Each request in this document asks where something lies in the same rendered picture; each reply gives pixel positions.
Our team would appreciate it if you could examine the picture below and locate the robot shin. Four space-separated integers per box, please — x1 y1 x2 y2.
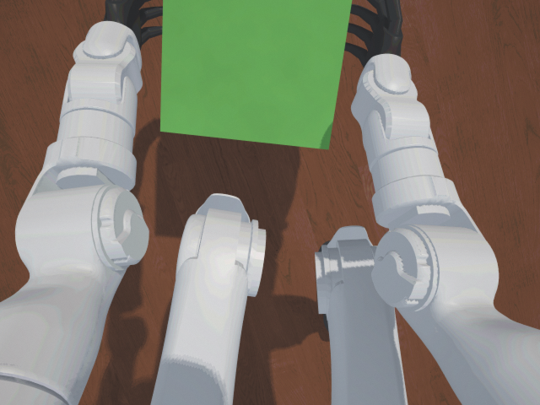
175 193 251 279
327 225 377 262

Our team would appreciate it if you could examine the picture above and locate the left robot forearm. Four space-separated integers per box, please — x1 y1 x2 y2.
15 21 143 262

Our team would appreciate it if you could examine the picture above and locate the left robot hand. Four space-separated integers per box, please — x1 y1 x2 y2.
104 0 163 51

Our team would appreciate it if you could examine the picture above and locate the robot left upper arm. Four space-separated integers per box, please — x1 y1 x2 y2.
0 184 149 405

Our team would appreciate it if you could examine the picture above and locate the robot right upper arm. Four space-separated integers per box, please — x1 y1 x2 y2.
371 224 540 405

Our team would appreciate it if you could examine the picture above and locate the right robot forearm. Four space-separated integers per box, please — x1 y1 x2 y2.
351 54 483 237

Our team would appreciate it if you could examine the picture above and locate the left robot shin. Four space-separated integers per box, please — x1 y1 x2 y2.
175 193 251 279

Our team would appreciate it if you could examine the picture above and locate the right robot shin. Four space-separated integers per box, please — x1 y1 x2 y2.
327 225 377 262

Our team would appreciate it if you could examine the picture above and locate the carton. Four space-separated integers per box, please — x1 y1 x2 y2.
160 0 352 150

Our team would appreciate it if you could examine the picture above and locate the right robot hand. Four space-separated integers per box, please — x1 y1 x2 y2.
344 0 403 67

